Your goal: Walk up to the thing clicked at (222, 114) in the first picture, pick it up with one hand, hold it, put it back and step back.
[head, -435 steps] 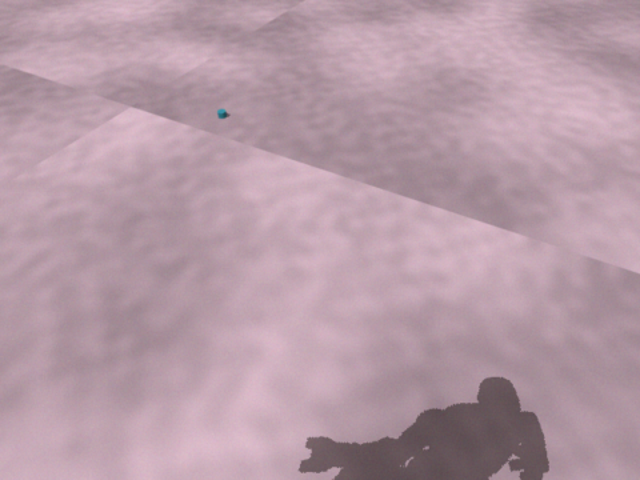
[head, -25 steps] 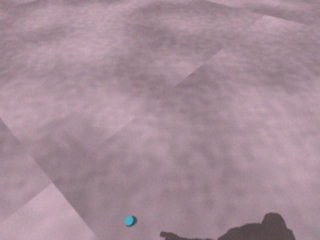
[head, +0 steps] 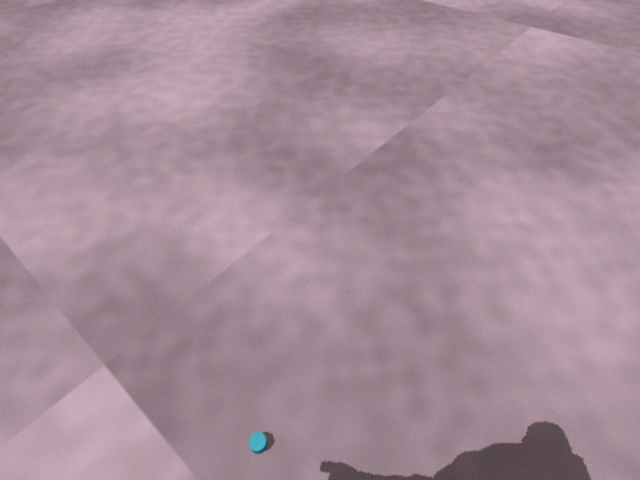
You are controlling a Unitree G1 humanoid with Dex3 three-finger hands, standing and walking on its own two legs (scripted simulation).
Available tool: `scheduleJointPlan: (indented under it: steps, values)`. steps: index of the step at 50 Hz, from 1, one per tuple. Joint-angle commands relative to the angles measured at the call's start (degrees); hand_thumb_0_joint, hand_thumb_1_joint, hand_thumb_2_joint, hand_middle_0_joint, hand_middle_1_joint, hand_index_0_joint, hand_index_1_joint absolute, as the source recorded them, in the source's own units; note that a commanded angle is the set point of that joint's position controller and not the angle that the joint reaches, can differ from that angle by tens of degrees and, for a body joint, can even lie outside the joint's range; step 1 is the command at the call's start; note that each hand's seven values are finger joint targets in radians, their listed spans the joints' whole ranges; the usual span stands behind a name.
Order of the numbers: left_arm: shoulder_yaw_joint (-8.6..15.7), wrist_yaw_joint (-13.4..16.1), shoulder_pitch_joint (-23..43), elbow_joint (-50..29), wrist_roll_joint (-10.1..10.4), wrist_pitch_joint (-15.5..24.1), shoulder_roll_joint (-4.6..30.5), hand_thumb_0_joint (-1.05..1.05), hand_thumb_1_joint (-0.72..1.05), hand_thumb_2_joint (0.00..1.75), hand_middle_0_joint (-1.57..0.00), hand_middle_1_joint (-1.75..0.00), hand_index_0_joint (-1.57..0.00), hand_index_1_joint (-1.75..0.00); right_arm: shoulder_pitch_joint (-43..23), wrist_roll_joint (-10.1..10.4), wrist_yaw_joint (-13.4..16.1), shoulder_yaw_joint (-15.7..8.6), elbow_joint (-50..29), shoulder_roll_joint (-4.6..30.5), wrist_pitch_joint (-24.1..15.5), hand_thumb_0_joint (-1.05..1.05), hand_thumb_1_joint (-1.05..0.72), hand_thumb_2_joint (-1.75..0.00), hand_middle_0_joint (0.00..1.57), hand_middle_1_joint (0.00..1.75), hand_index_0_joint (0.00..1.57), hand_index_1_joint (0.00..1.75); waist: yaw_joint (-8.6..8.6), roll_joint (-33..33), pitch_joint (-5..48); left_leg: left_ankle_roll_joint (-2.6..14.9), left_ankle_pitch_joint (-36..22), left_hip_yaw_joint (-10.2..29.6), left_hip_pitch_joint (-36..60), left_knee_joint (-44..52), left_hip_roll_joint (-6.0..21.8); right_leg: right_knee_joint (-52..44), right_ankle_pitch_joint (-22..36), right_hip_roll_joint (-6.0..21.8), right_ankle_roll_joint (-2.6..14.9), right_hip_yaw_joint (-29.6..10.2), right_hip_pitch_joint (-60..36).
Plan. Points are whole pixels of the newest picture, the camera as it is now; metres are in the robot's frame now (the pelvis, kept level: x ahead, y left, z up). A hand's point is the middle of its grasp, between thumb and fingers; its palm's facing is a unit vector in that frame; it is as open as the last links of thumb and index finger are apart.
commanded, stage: stand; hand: left
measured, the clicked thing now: (258, 443) +0.34 +0.22 -0.77
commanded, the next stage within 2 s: walk up in 0.46 s
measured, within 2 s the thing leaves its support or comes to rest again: neither
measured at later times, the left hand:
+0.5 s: hand out of the picture +0.08 +0.26 -0.16, palm faces -0.01 -0.94 -0.35, open 7.4 cm
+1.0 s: hand out of the picture +0.05 +0.31 -0.17, palm faces -0.01 -0.92 -0.38, open 7.4 cm
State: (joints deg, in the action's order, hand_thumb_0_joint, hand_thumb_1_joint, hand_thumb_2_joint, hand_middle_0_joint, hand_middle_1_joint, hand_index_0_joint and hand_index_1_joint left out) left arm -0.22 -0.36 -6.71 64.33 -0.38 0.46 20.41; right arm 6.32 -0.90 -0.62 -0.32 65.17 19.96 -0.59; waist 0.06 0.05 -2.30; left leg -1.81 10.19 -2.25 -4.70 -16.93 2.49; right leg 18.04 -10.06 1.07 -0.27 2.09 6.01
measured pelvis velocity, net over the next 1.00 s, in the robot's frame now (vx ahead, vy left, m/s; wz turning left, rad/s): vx -0.04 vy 0.03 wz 0.00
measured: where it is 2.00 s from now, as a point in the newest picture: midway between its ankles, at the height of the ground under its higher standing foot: outside the picture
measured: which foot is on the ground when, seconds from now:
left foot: down 0.00-1.00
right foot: down 0.00-1.00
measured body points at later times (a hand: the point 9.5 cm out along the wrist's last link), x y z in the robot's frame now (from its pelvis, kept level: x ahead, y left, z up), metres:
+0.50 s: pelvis +0.00 +0.00 +0.00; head +0.01 +0.00 +0.45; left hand +0.08 +0.31 -0.13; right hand +0.08 -0.30 -0.13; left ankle -0.01 +0.14 -0.75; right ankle +0.00 -0.12 -0.75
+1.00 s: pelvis -0.04 +0.03 -0.01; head +0.00 +0.04 +0.43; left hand +0.05 +0.35 -0.14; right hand +0.03 -0.28 -0.14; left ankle -0.01 +0.14 -0.75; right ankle -0.06 -0.09 -0.72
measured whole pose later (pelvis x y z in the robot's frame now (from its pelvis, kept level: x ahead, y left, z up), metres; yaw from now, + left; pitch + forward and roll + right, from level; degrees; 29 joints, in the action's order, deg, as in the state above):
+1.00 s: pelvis -0.04 +0.03 -0.01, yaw +0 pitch -2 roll +0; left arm 2.9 0.7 -7.1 57.2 0.1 -1.7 22.8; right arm 7.9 -2.5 -1.6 -3.7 56.5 20.0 2.1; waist -0.4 -1.4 -7.3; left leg 1.9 13.0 -3.2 -14.6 -29.2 0.2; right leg 46.0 -29.8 -1.1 1.3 -2.4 17.6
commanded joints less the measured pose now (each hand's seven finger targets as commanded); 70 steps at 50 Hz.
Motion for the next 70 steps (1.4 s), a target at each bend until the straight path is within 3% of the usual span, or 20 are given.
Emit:
scheduleJointPlan:
  steps: [1,22,25,35,38,39,41,42,43,46,50,52,54,55,56,57,58,60,63,70]
  values:
    - [2.4,0.8,2.4,-3.4,-0.3,1.4,12.1,0.0,0.9,0.9,-0.2,-0.3,-0.2,-0.3,-2.3,0.2,1.0,-2.1,-3.6,12.4,-0.9,0.0,-0.9,-0.9,0.2,0.3,0.2,0.3,-0.2,0.1,3.9,2.3,-8.0,4.6,0.6,1.8,6.2,-2.8,9.2,7.2,1.25,-5.5,-0.4]
    - [2.5,0.9,2.4,-3.5,-0.2,1.3,12.2,0.0,0.9,0.9,-0.2,-0.3,-0.2,-0.3,-2.0,0.2,1.0,-2.1,-3.7,12.2,-1.0,0.0,-0.9,-0.9,0.2,0.3,0.2,0.3,-0.13,0.6,4.1,2.27,-9.8,4.7,0.6,1.9,6.3,-2.2,11.2,7.4,1.41,-5.4,-1.4]
    - [4.2,1.8,1.6,-4.6,0.3,1.2,14.1,0.0,0.9,0.9,-0.2,-0.3,-0.2,-0.3,-1.7,1.0,0.6,-3.8,-5.4,13.3,1.0,0.0,-0.9,-0.9,0.2,0.3,0.2,0.3,0.2,0.7,3.1,2.78,-17.6,3.7,-0.8,-2.9,5.0,1.9,21.5,7.6,1.87,-4.7,-0.4]
    - [5.5,1.9,4.6,-8.6,-0.9,0.2,15.5,0.0,0.9,0.9,-0.2,-0.3,-0.2,-0.3,-0.3,0.3,-0.3,-5.6,-8.8,12.5,2.9,0.0,-0.9,-0.9,0.2,0.3,0.2,0.3,-0.61,-6.0,4.0,3.28,0.1,3.1,-2.0,-12.1,1.0,0.9,4.9,12.3,7.38,-9.7,8.4]
    - [5.8,1.8,6.1,-10.0,-1.1,-0.2,15.7,0.0,0.9,0.9,-0.2,-0.3,-0.2,-0.3,1.0,-0.1,-0.8,-6.1,-9.3,13.0,3.0,0.0,-0.9,-0.9,0.2,0.3,0.2,0.3,-1.3,-7.0,2.7,3.97,5.3,3.6,-2.5,-13.7,0.6,2.0,-1.0,12.6,7.58,-9.6,12.5]
    - [5.8,1.7,6.0,-10.4,-1.0,-0.4,15.2,0.0,0.9,0.9,-0.2,-0.3,-0.2,-0.3,1.7,-0.2,-0.9,-6.2,-9.5,13.1,2.9,0.0,-0.9,-0.9,0.2,0.3,0.2,0.3,-1.52,-5.6,2.7,4.38,3.4,5.0,-3.1,-11.1,1.8,4.0,-2.8,11.3,6.85,-8.3,12.0]
    - [5.1,1.5,5.1,-10.5,-0.3,-1.1,12.0,0.0,0.9,0.9,-0.2,-0.3,-0.2,-0.3,0.3,-0.5,-0.9,-6.9,-10.2,16.2,2.3,0.0,-0.9,-0.9,0.2,0.3,0.2,0.3,-1.31,5.7,1.3,9.09,0.2,14.9,-8.7,0.9,9.4,17.7,-11.1,0.4,2.49,-1.6,10.5]
    - [5.3,1.7,2.3,-9.9,0.0,-1.6,11.4,0.0,0.9,0.9,-0.2,-0.3,-0.2,-0.3,-1.3,-0.8,-0.7,-7.4,-11.5,17.8,2.0,0.0,-0.9,-0.9,0.2,0.3,0.2,0.3,-0.88,11.5,1.6,13.38,0.4,20.6,-10.4,3.8,14.6,27.7,-20.7,-3.2,1.89,-1.1,10.3]
    - [5.8,1.9,0.4,-10.0,-0.1,-1.9,12.5,0.0,0.9,0.9,-0.2,-0.3,-0.2,-0.3,-1.3,-1.3,-0.5,-7.6,-12.8,18.4,1.8,0.0,-0.9,-0.9,0.2,0.3,0.2,0.3,-0.6,10.6,1.4,15.7,1.0,21.7,-11.1,3.8,16.1,35.0,-24.6,-2.7,2.15,-5.4,11.9]
    - [5.4,1.9,-2.3,-9.6,0.7,-1.8,11.4,0.0,0.9,0.9,-0.2,-0.3,-0.2,-0.3,-3.9,-1.5,0.3,-6.5,-14.4,15.1,1.2,0.0,-0.9,-0.9,0.2,0.3,0.2,0.3,1.23,8.8,0.9,13.53,-2.7,13.6,-10.1,-0.3,12.2,36.4,-21.9,-1.8,2.48,-7.7,13.2]
    - [5.0,1.4,-3.5,-9.4,-0.2,-0.4,10.7,0.0,0.9,0.9,-0.2,-0.3,-0.2,-0.3,-1.3,-1.4,0.4,-6.2,-14.7,14.9,1.1,0.0,-0.9,-0.9,0.2,0.3,0.2,0.3,-0.18,8.9,5.0,12.9,-9.4,12.8,-1.9,-5.8,12.1,16.3,-17.3,-0.1,0.63,-2.7,7.9]
    - [4.8,2.0,-6.1,-7.6,-0.7,0.3,9.5,0.0,0.9,0.9,-0.2,-0.3,-0.2,-0.3,-2.6,-0.3,0.2,-5.2,-14.4,13.0,1.4,0.0,-0.9,-0.9,0.2,0.3,0.2,0.3,2.03,5.6,4.7,9.83,-11.8,10.4,-6.2,-10.0,11.2,0.7,-3.7,0.0,1.46,-3.1,-1.3]
    - [5.4,2.3,-0.9,-9.7,-1.7,1.8,14.9,0.0,0.9,0.9,-0.2,-0.3,-0.2,-0.3,-1.0,1.1,-0.2,-3.7,-14.8,9.6,1.3,0.0,-0.9,-0.9,0.2,0.3,0.2,0.3,-0.23,-4.3,3.6,2.96,-2.4,5.0,-10.4,-13.4,2.0,-3.7,5.1,11.5,5.94,-20.5,-1.1]
    - [5.1,1.8,3.0,-10.2,-1.4,1.5,17.2,0.0,0.9,0.9,-0.2,-0.3,-0.2,-0.3,-0.8,1.1,0.1,-4.3,-13.3,10.5,1.8,0.0,-0.9,-0.9,0.2,0.3,0.2,0.3,-1.09,-5.9,2.0,2.19,13.6,3.5,-4.0,-14.1,-0.6,-2.6,1.1,15.6,10.38,-21.0,9.0]
    - [4.6,1.5,4.8,-11.0,-1.3,1.6,15.8,0.0,0.9,0.9,-0.2,-0.3,-0.2,-0.3,0.8,0.8,0.1,-4.6,-12.0,10.8,1.7,0.0,-0.9,-0.9,0.2,0.3,0.2,0.3,-2.22,-5.0,0.8,2.34,13.1,4.4,-0.2,-12.4,0.0,-1.2,-0.7,14.4,9.92,-19.3,12.1]
    - [4.0,1.3,4.2,-10.5,-0.8,1.7,13.8,0.0,0.9,0.9,-0.2,-0.3,-0.2,-0.3,0.0,0.8,0.0,-4.5,-11.7,11.8,1.3,0.0,-0.9,-0.9,0.2,0.3,0.2,0.3,-2.32,-3.0,1.3,2.89,7.0,4.6,0.6,-6.9,1.5,-0.7,0.8,11.3,6.7,-14.5,10.4]
    - [3.7,1.2,4.1,-9.6,-0.4,1.7,12.8,0.0,0.9,0.9,-0.2,-0.3,-0.2,-0.3,-1.2,0.8,-0.1,-4.4,-11.3,11.6,0.8,0.0,-0.9,-0.9,0.2,0.3,0.2,0.3,-1.83,-4.4,1.7,3.26,0.1,5.7,1.6,-4.9,2.6,-0.6,3.4,8.6,4.1,-11.9,9.0]
    - [3.6,1.1,1.5,-8.6,-0.2,1.7,12.2,0.0,0.9,0.9,-0.2,-0.3,-0.2,-0.3,-1.5,0.5,-0.1,-3.9,-10.9,11.8,0.1,0.0,-0.9,-0.9,0.2,0.3,0.2,0.3,-0.46,-5.2,4.1,4.24,-6.3,7.1,3.4,-4.0,4.5,-1.2,4.6,6.6,2.27,-10.2,6.9]
    - [3.6,1.0,1.9,-7.4,-0.2,1.8,12.1,0.0,0.9,0.9,-0.2,-0.3,-0.2,-0.3,-2.2,0.6,-0.1,-3.3,-9.2,11.3,-0.2,0.0,-0.9,-0.9,0.2,0.3,0.2,0.3,-0.38,-3.0,2.1,3.43,-2.6,6.5,2.1,-2.0,4.2,-3.3,1.2,6.9,2.24,-10.7,6.0]
    - [3.3,1.1,1.7,-5.0,0.0,1.7,11.5,0.0,0.9,0.9,-0.2,-0.3,-0.2,-0.3,-3.5,0.5,0.3,-3.0,-6.6,11.5,-0.7,0.0,-0.9,-0.9,0.2,0.3,0.2,0.3,0.22,0.3,2.9,3.6,-5.8,6.7,1.4,0.6,5.2,-3.4,5.8,5.8,2.12,-9.2,2.5]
